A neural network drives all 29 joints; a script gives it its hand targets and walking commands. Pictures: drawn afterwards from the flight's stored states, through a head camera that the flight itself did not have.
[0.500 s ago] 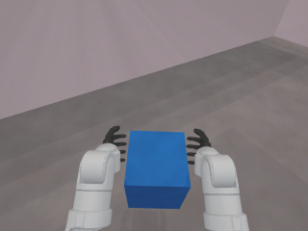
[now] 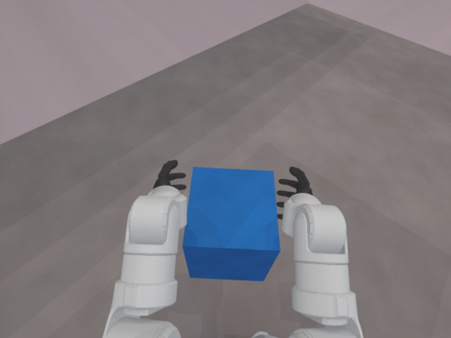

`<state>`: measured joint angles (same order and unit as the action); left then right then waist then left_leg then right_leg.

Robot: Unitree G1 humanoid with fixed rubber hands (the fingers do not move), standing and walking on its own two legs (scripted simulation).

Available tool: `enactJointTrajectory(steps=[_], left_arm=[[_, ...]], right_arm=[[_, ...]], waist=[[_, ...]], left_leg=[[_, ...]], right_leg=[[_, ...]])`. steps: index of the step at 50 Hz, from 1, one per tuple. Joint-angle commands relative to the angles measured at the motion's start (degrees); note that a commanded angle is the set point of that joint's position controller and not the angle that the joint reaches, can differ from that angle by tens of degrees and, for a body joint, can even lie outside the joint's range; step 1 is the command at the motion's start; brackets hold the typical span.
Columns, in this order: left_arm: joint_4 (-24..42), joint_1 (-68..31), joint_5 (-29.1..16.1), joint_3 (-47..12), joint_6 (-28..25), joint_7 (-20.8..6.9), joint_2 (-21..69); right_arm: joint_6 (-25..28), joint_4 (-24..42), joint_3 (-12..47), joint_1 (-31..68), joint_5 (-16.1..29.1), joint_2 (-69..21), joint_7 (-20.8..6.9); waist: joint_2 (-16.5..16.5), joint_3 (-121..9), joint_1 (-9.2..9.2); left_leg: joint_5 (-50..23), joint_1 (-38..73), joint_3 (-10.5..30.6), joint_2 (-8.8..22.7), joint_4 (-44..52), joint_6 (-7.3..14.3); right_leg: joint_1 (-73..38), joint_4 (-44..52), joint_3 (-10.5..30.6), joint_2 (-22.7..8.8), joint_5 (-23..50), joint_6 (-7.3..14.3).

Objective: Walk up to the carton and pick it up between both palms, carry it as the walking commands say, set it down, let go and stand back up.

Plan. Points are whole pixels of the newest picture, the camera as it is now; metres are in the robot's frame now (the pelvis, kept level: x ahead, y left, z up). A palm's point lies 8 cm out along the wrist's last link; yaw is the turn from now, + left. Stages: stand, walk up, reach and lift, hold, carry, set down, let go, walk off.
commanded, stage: carry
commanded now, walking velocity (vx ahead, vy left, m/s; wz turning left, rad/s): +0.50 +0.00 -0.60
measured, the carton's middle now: (229, 226) +0.33 +0.00 -0.01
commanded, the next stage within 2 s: none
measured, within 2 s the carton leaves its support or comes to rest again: neither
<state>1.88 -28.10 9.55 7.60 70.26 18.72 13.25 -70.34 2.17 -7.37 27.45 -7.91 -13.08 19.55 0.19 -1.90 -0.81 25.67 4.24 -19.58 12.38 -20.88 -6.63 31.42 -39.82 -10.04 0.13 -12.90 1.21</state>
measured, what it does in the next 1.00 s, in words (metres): walks ahead, turning right: right foot, then left foot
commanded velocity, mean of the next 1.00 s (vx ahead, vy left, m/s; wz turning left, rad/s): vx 0.36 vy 0.00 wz -0.43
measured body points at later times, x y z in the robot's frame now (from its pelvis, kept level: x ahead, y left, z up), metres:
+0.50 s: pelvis +0.39 -0.01 +0.01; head +0.42 -0.01 +0.45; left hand +0.74 +0.01 +0.08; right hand +0.66 -0.22 +0.08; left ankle +0.47 +0.07 -0.73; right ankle +0.20 -0.05 -0.64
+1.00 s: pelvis +0.71 -0.17 +0.00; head +0.76 -0.17 +0.45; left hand +1.05 -0.21 +0.05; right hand +0.95 -0.42 +0.05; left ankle +0.66 -0.02 -0.65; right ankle +0.72 -0.24 -0.73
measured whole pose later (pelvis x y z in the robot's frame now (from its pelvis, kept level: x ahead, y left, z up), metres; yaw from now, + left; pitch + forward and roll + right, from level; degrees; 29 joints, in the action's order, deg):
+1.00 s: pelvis +0.71 -0.17 +0.00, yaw -28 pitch +4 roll -2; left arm 0.5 -25.2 7.0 5.1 68.1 19.3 12.2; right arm -68.3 1.3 -7.6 24.0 -7.3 -11.6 16.3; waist -0.3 1.7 2.1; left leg 27.9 -23.4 -4.1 5.4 -64.2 -3.4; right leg 20.7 -26.1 -11.3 3.7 -10.0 6.6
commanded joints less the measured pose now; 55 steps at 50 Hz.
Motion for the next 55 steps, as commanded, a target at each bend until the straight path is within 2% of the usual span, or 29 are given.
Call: enactJointTrajectory(steps=[1,2,3,4,5,6,8,10,13,17,19,20,21,22,23,25,26,30,36,38,40,42,43,44,45,46,48,51,55], left_arm=[[0.46,-27.53,-24.44,-32.30,-1.01,-20.41,62.00],[0.23,-27.56,-24.44,-31.96,-1.07,-20.65,62.19],[1.06,-27.82,-24.87,-31.65,-1.26,-20.95,62.33],[-1.09,-26.88,-24.25,-31.17,-1.54,-21.27,62.14],[-0.61,-27.25,-25.29,-32.28,-1.26,-21.64,62.67],[-1.22,-26.07,-25.51,-32.30,-1.55,-21.69,64.27],[0.85,-26.41,-26.61,-32.96,-2.52,-21.65,66.94],[3.34,-26.85,-28.01,-33.35,-3.63,-21.60,67.26],[7.76,-25.03,-28.66,-35.61,-4.05,-21.74,64.94],[5.70,-18.00,-26.98,-34.63,-2.21,-22.51,61.64],[4.86,-16.22,-25.93,-34.07,-1.45,-22.83,60.24],[4.43,-15.93,-25.36,-33.78,-1.24,-22.95,59.49],[4.65,-16.60,-25.20,-34.01,-1.01,-23.26,59.12],[4.25,-17.43,-25.33,-34.57,-0.62,-23.70,59.97],[3.93,-19.53,-26.56,-35.23,-0.55,-23.96,58.51],[4.43,-21.11,-27.43,-35.72,-1.36,-24.13,59.38],[4.78,-21.51,-27.52,-35.75,-1.79,-23.97,59.75],[5.97,-20.06,-26.27,-35.78,-2.97,-22.14,59.76],[6.10,-18.77,-23.95,-36.64,-2.51,-20.35,59.95],[4.38,-18.21,-23.51,-36.58,-2.09,-20.39,60.40],[3.05,-18.37,-23.90,-36.31,-1.98,-20.73,60.56],[3.65,-21.56,-25.34,-36.01,-1.93,-21.47,61.25],[5.23,-22.73,-26.21,-36.06,-1.81,-21.73,61.49],[3.85,-22.38,-26.08,-35.44,-2.20,-22.14,61.10],[1.89,-18.29,-26.19,-35.16,-1.82,-22.56,61.19],[0.71,-18.13,-26.27,-34.65,-2.23,-22.88,62.35],[1.82,-21.36,-27.10,-34.44,-3.40,-22.96,64.39],[5.37,-24.47,-28.41,-34.76,-4.78,-22.69,64.78],[5.19,-22.02,-27.20,-33.76,-3.78,-22.76,62.44]], right_arm=[[1.07,-0.13,29.48,24.79,24.53,-60.81,-24.77],[1.12,-0.38,29.20,25.32,24.31,-60.21,-24.82],[1.34,0.78,29.10,28.23,24.57,-59.46,-24.70],[0.69,-0.36,30.04,27.58,24.16,-59.98,-24.76],[0.96,-1.95,29.70,26.85,24.00,-60.60,-24.85],[1.56,-1.20,29.74,26.22,24.57,-61.47,-24.95],[2.93,4.04,31.21,29.05,25.87,-61.99,-24.47],[3.98,5.90,31.28,27.85,25.65,-62.31,-23.75],[5.22,8.81,33.03,24.76,24.99,-62.50,-22.50],[4.59,9.27,34.68,20.38,23.65,-61.06,-21.69],[3.93,8.05,35.20,18.50,23.25,-60.64,-21.89],[3.66,7.23,35.65,17.35,23.29,-61.00,-22.12],[3.56,6.87,35.73,16.79,23.01,-60.78,-22.22],[3.48,5.03,34.48,16.58,21.85,-59.42,-22.30],[3.70,4.57,34.60,16.90,22.34,-59.20,-22.27],[3.72,5.23,35.82,17.75,22.85,-61.62,-22.58],[3.96,6.15,36.33,18.53,23.73,-62.21,-22.82],[3.98,9.02,36.29,21.29,26.73,-61.04,-23.70],[2.50,7.02,35.20,19.14,26.77,-59.44,-25.85],[1.97,5.51,34.34,19.26,26.35,-59.08,-26.14],[1.78,4.14,33.26,19.54,25.79,-58.87,-26.08],[2.03,3.30,32.30,21.18,25.18,-58.74,-25.70],[2.17,4.48,31.66,23.52,25.25,-58.20,-25.37],[1.47,3.09,32.54,23.46,24.80,-59.02,-24.80],[1.59,0.77,31.59,20.33,23.89,-59.18,-24.45],[2.40,1.53,32.01,20.88,24.30,-60.17,-24.36],[3.83,5.34,33.04,26.57,25.51,-61.33,-24.13],[5.22,7.13,32.66,26.38,25.45,-61.83,-23.36],[5.31,8.42,33.75,24.83,24.84,-60.74,-22.24]], waist=[[16.92,-18.01,0.56],[13.91,-20.98,2.37],[6.16,-22.21,4.83],[-16.95,-24.06,3.39],[-11.83,-27.43,2.90],[-3.57,-26.24,2.72],[2.96,-23.19,2.46],[-0.78,-24.41,2.26],[-6.32,-23.97,2.09],[-8.04,-20.47,1.95],[-7.21,-22.06,0.86],[-5.43,-25.39,-0.67],[1.41,-28.88,-2.13],[16.01,-29.61,-0.89],[16.08,-31.19,-0.97],[2.36,-24.50,-1.23],[1.07,-22.18,-1.17],[7.97,-18.67,-0.94],[10.54,-13.64,-0.67],[11.44,-13.02,-0.16],[13.08,-14.31,0.40],[11.98,-17.98,2.39],[4.65,-20.86,3.69],[-12.91,-25.57,2.76],[-8.95,-31.28,2.44],[-5.01,-29.87,2.49],[-0.12,-26.06,2.49],[-3.28,-27.53,2.39],[-7.36,-27.87,2.08]], left_leg=[[-68.92,5.15,-1.09,5.47,-15.46,3.18],[-64.41,-2.19,-2.44,4.30,-26.63,1.21],[-43.88,-16.76,0.73,1.91,-41.31,0.21],[2.55,-39.97,5.30,-7.38,-58.45,-1.78],[7.54,-47.44,15.95,-8.26,-62.30,-0.23],[4.84,-49.79,20.19,-5.83,-62.70,1.44],[0.14,-48.09,21.62,-2.41,-51.29,1.84],[1.70,-41.91,19.25,-3.79,-37.93,1.67],[-3.30,-39.33,15.69,-7.07,-27.11,2.31],[-15.06,-30.17,10.12,-11.06,-13.34,3.03],[-19.75,-17.05,4.94,-14.41,-3.79,3.29],[-25.19,-2.58,5.10,-12.70,1.22,3.68],[-17.58,10.69,18.30,-0.71,3.09,6.28],[-22.97,16.79,45.19,17.48,7.44,11.96],[-26.35,18.67,47.95,19.93,5.68,16.84],[-34.65,12.19,33.99,15.22,3.86,14.85],[-31.45,10.50,28.73,13.71,5.06,12.83],[-33.43,9.21,16.65,10.35,7.70,9.99],[-50.29,10.00,2.57,4.91,5.37,7.11],[-62.11,7.49,-1.33,3.64,0.93,5.84],[-70.09,6.19,-2.35,2.82,-8.06,4.34],[-62.67,0.11,-3.99,0.86,-24.10,1.08],[-37.22,-12.85,-0.55,-2.33,-36.93,0.11],[6.67,-35.99,5.14,-9.22,-54.62,-0.95],[9.09,-41.18,14.58,-8.98,-59.36,0.51],[7.66,-43.19,18.84,-8.30,-60.28,2.12],[2.57,-40.81,20.94,-4.29,-46.07,4.21],[0.43,-31.76,16.94,-6.67,-28.40,4.36],[-14.92,-23.48,11.15,-9.91,-14.00,4.77]], right_leg=[[-15.52,7.23,-7.44,8.18,1.69,1.35],[-27.76,11.33,-6.65,9.36,4.94,2.44],[-39.62,12.25,3.16,4.27,5.21,4.72],[-52.46,18.49,38.10,-14.33,9.51,14.09],[-58.16,21.63,47.48,-17.78,16.28,17.07],[-56.27,19.49,43.80,-18.29,23.41,17.12],[-47.28,18.42,33.92,-16.41,30.63,13.22],[-43.21,19.69,26.67,-13.66,26.82,10.92],[-41.64,21.62,24.05,-12.87,26.80,10.72],[-35.22,17.83,15.67,-8.07,37.97,7.06],[-30.79,9.79,10.85,-4.85,45.68,4.94],[-23.14,1.27,8.15,-3.37,39.94,3.68],[-10.21,-11.50,6.95,-1.39,23.36,2.15],[2.01,-22.68,5.72,3.16,-12.95,0.97],[6.00,-30.23,9.93,0.26,-17.50,1.41],[8.59,-29.69,12.69,-4.36,-9.71,1.35],[9.16,-24.21,11.90,-5.30,-8.08,0.57],[8.22,-12.93,6.29,-4.05,-4.47,0.07],[5.00,-0.43,-1.42,-0.47,9.38,1.26],[-1.72,3.96,-4.87,2.58,11.45,1.61],[-9.34,8.32,-7.91,6.60,13.35,1.07],[-24.88,17.26,-7.48,7.72,21.73,1.62],[-37.25,16.22,3.95,0.10,33.46,3.87],[-57.33,11.91,27.64,-16.69,61.45,15.34],[-61.24,12.63,31.65,-20.37,64.83,17.85],[-56.60,14.02,29.80,-20.93,63.42,17.25],[-45.38,16.93,23.91,-18.93,51.48,12.79],[-38.43,17.68,15.30,-15.90,48.15,11.03],[-34.47,14.99,7.31,-12.09,47.39,7.83]])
